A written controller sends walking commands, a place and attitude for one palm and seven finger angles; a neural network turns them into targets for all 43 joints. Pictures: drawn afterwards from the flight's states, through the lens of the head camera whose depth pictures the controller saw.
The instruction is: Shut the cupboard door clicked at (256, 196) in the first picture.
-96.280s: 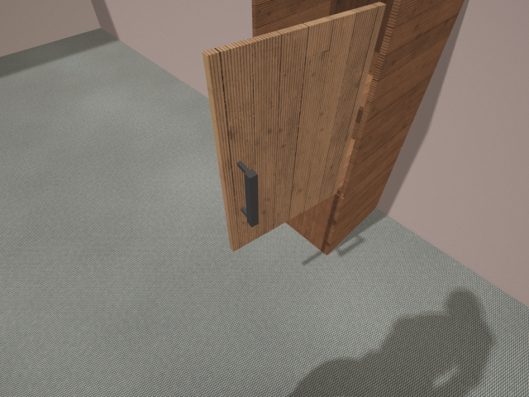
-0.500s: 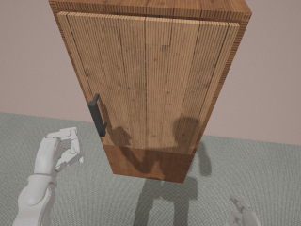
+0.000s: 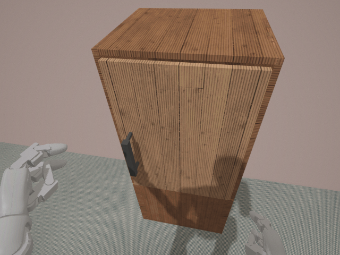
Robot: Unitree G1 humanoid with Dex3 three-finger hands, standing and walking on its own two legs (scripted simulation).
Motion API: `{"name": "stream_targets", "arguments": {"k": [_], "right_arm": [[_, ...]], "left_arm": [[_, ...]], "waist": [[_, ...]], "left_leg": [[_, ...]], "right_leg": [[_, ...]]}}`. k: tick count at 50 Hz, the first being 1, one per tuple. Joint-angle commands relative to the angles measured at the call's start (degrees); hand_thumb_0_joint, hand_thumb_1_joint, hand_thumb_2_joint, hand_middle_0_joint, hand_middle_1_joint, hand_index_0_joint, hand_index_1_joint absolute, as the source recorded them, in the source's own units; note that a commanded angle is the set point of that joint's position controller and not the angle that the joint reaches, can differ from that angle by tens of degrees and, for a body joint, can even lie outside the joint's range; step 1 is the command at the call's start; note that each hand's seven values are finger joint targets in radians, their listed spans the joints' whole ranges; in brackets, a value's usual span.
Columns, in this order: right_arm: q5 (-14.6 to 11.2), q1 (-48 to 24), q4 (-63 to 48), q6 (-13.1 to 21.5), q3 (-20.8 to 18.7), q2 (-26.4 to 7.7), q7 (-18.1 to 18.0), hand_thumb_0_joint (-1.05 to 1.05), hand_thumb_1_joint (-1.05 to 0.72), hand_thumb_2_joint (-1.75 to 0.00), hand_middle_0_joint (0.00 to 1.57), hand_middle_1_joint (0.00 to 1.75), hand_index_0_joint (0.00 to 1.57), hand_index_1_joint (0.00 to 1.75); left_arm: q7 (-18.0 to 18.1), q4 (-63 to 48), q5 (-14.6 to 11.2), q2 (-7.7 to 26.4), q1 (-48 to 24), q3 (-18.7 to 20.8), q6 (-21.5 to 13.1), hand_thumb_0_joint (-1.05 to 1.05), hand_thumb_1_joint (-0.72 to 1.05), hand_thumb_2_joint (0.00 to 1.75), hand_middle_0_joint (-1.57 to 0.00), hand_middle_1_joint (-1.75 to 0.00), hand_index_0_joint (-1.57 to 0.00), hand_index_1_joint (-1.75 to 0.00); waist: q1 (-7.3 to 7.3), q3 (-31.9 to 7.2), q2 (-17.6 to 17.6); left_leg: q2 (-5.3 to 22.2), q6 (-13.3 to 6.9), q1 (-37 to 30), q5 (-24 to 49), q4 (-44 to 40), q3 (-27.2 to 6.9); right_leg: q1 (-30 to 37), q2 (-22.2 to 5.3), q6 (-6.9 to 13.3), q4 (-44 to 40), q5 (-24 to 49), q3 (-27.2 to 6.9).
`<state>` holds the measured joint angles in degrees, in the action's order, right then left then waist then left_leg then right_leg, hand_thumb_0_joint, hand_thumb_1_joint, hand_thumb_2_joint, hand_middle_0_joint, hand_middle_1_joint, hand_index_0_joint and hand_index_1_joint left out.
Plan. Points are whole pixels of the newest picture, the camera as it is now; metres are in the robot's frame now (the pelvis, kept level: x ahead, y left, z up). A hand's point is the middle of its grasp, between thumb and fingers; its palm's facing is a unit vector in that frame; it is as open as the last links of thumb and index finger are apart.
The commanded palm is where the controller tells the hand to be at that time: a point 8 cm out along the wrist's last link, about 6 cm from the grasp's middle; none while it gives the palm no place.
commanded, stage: draw the hand back to the body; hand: left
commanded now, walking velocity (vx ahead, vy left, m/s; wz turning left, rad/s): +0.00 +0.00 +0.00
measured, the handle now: (132, 154) +0.46 +0.20 -0.09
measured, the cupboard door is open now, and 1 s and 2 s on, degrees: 0 0 0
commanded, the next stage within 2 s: step back with the hand held close in 0.52 s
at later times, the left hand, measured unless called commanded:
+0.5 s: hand (43, 183) +0.19 +0.25 +0.16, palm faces +0.44 -0.80 -0.40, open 7.4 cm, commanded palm +0.14 +0.29 +0.18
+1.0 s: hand (34, 184) +0.19 +0.27 +0.16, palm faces +0.36 -0.78 -0.51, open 7.4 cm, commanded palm +0.13 +0.30 +0.18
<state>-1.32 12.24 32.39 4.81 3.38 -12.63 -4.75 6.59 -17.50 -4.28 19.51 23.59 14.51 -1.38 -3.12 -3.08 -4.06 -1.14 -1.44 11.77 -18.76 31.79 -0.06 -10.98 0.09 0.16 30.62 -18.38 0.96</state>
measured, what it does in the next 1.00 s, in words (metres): stands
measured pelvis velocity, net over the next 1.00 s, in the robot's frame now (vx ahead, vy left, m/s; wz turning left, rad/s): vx -0.02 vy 0.01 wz -0.03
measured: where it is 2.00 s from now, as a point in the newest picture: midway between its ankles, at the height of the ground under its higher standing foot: outside the picture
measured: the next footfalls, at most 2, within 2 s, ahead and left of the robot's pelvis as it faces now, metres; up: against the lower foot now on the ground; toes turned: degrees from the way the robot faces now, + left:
right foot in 1.90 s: -0.29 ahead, -0.12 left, +0.00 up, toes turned +0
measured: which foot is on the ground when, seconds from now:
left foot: down 0.00-1.00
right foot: down 0.00-1.00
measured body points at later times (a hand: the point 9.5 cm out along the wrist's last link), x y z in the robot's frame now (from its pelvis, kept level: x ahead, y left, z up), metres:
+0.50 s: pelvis +0.00 -0.01 +0.01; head -0.02 -0.03 +0.45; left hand +0.16 +0.29 +0.18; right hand +0.18 -0.23 -0.08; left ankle -0.02 +0.10 -0.73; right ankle -0.02 -0.12 -0.73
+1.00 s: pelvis -0.02 +0.01 +0.01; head -0.01 -0.01 +0.45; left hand +0.16 +0.30 +0.19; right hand +0.15 -0.25 -0.08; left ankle -0.02 +0.10 -0.73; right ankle -0.02 -0.12 -0.73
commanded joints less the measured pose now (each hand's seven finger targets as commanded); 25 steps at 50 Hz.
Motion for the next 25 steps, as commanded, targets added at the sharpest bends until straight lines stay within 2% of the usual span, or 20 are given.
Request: {"name": "stream_targets", "arguments": {"k": [1, 2, 6, 7, 8, 9, 12, 15, 17, 18, 20, 21, 22, 25], "right_arm": [[0.15, -6.9, -8.24, 3.49, -3.15, -5.81, -0.3, 0.0, -0.9, -0.9, 0.2, 0.3, 0.2, 0.3], [0.13, -6.99, -8.37, 3.46, -3.07, -5.63, -0.19, 0.0, -0.9, -0.9, 0.2, 0.3, 0.2, 0.3], [0.23, -7.31, -7.83, 4.36, -3.51, -5.76, -0.15, 0.0, -0.9, -0.9, 0.2, 0.3, 0.2, 0.3], [0.27, -7.36, -7.77, 4.41, -3.41, -5.45, -0.16, 0.0, -0.9, -0.9, 0.2, 0.3, 0.2, 0.3], [0.22, -7.1, -7.3, 4.35, -3.36, -5.32, 0.0, 0.0, -0.9, -0.9, 0.2, 0.3, 0.2, 0.3], [0.2, -6.94, -7.12, 4.19, -3.48, -5.45, 0.15, 0.0, -0.9, -0.9, 0.2, 0.3, 0.2, 0.3], [0.08, -6.68, -6.79, 3.66, -3.99, -6.23, 0.22, 0.0, -0.9, -0.9, 0.2, 0.3, 0.2, 0.3], [0.26, -7.1, -6.93, 3.45, -4.26, -6.35, -0.01, 0.0, -0.9, -0.9, 0.2, 0.3, 0.2, 0.3], [0.42, -7.5, -7.05, 3.64, -4.26, -6.22, -0.28, 0.0, -0.9, -0.9, 0.2, 0.3, 0.2, 0.3], [0.41, -7.75, -7.08, 3.71, -4.11, -5.94, -0.35, 0.0, -0.9, -0.9, 0.2, 0.3, 0.2, 0.3], [0.46, -7.85, -7.06, 4.26, -4.03, -5.69, -0.32, 0.0, -0.9, -0.9, 0.2, 0.3, 0.2, 0.3], [0.53, -8.05, -6.83, 4.62, -3.98, -5.9, -0.42, 0.0, -0.9, -0.9, 0.2, 0.3, 0.2, 0.3], [0.48, -8.1, -6.71, 4.73, -3.79, -5.48, -0.41, 0.0, -0.9, -0.9, 0.2, 0.3, 0.2, 0.3], [0.48, -7.96, -6.41, 5.06, -3.76, -5.35, -0.2, 0.0, -0.9, -0.9, 0.2, 0.3, 0.2, 0.3]], "left_arm": [[0.45, -13.68, -0.27, 11.64, -3.68, 9.93, -3.71, 0.0, 0.9, 0.9, -0.36, -0.48, -0.36, -0.48], [0.37, -15.06, -0.36, 11.32, -4.1, 9.94, -3.95, 0.0, 0.9, 0.9, -0.34, -0.45, -0.34, -0.45], [0.66, -18.93, -0.4, 14.42, -2.81, 14.33, -4.96, 0.0, 0.9, 0.9, -0.23, -0.33, -0.23, -0.33], [0.7, -19.44, -0.49, 14.12, -2.41, 14.53, -4.99, 0.0, 0.9, 0.9, -0.2, -0.3, -0.2, -0.3], [0.52, -17.3, -0.35, 12.05, -1.65, 12.84, -4.87, 0.0, 0.9, 0.9, -0.2, -0.3, -0.2, -0.3], [0.31, -15.61, -0.43, 10.39, -0.99, 11.53, -4.55, 0.0, 0.9, 0.9, -0.2, -0.3, -0.2, -0.3], [0.0, -13.08, -0.35, 8.68, -2.01, 9.67, -3.98, 0.0, 0.9, 0.9, -0.2, -0.3, -0.2, -0.3], [0.29, -13.67, -0.18, 10.52, -3.44, 11.24, -4.47, 0.0, 0.9, 0.9, -0.2, -0.3, -0.2, -0.3], [0.44, -15.89, -0.11, 11.83, -4.17, 12.1, -4.91, 0.0, 0.9, 0.9, -0.2, -0.3, -0.2, -0.3], [0.49, -15.51, -0.16, 12.15, -3.48, 12.57, -4.96, 0.0, 0.9, 0.9, -0.2, -0.3, -0.2, -0.3], [0.71, -18.84, 0.08, 13.02, -3.87, 13.06, -5.63, 0.0, 0.9, 0.9, -0.2, -0.3, -0.2, -0.3], [0.83, -19.24, 0.13, 14.13, -3.87, 13.87, -5.7, 0.0, 0.9, 0.9, -0.2, -0.3, -0.2, -0.3], [0.81, -19.54, 0.13, 12.89, -3.65, 12.74, -5.69, 0.0, 0.9, 0.9, -0.2, -0.3, -0.2, -0.3], [0.87, -17.71, 0.01, 12.38, -2.69, 12.81, -5.54, 0.0, 0.9, 0.9, -0.2, -0.3, -0.2, -0.3]], "waist": [[-0.37, -1.44, 1.1], [-0.27, -1.82, 0.43], [-1.02, -3.82, -0.1], [-1.02, -4.32, -1.36], [-0.61, -2.46, 0.13], [-0.28, -0.86, 0.06], [0.47, 2.34, 2.52], [-0.13, 0.07, 3.31], [-0.58, -2.93, 1.91], [-0.84, -2.5, 2.35], [-1.05, -4.74, -0.79], [-1.26, -4.69, -1.05], [-0.96, -3.88, -2.53], [-0.89, -0.66, -1.27]], "left_leg": [[2.3, 0.32, -1.27, 18.08, -6.58, -0.49], [2.23, 0.36, -1.76, 18.02, -7.0, -0.4], [2.23, 0.2, -3.17, 20.52, -7.08, 0.03], [2.05, 0.27, -3.52, 20.93, -7.17, 0.25], [2.13, 0.37, -3.19, 20.52, -7.3, 0.23], [2.13, 0.39, -2.97, 19.51, -7.55, 0.33], [2.43, 0.23, -2.69, 17.2, -8.28, 0.22], [2.07, -0.13, -3.07, 15.2, -8.62, 0.13], [1.82, -0.34, -3.94, 16.39, -8.58, 0.3], [1.79, -0.37, -3.76, 16.13, -8.57, 0.39], [1.58, -0.25, -4.6, 17.45, -8.37, 0.49], [1.64, -0.25, -4.56, 18.46, -8.12, 0.46], [1.57, -0.13, -4.6, 18.79, -8.2, 0.58], [1.62, 0.11, -3.45, 17.62, -8.65, 0.55]], "right_leg": [[2.41, -0.47, 0.99, -5.36, 15.86, 0.83], [3.05, -0.76, 1.01, -5.33, 15.71, 0.83], [4.68, -0.65, 0.93, -5.88, 18.18, 0.7], [5.43, -0.9, 0.93, -5.56, 18.62, 0.74], [4.01, -0.75, 0.83, -5.83, 17.9, 0.92], [3.2, -0.76, 0.74, -6.26, 17.04, 0.91], [1.57, -0.7, 0.56, -7.27, 14.73, 0.92], [2.4, -0.75, 0.44, -7.35, 13.05, 0.85], [4.61, -1.08, 0.55, -7.0, 14.46, 0.59], [4.32, -1.02, 0.52, -7.04, 14.32, 0.58], [5.61, -1.05, 0.73, -6.74, 15.62, 0.43], [5.89, -0.99, 0.76, -6.98, 16.7, 0.34], [5.64, -1.12, 0.79, -6.9, 16.96, 0.33], [4.34, -0.83, 0.76, -7.5, 16.07, 0.49]]}}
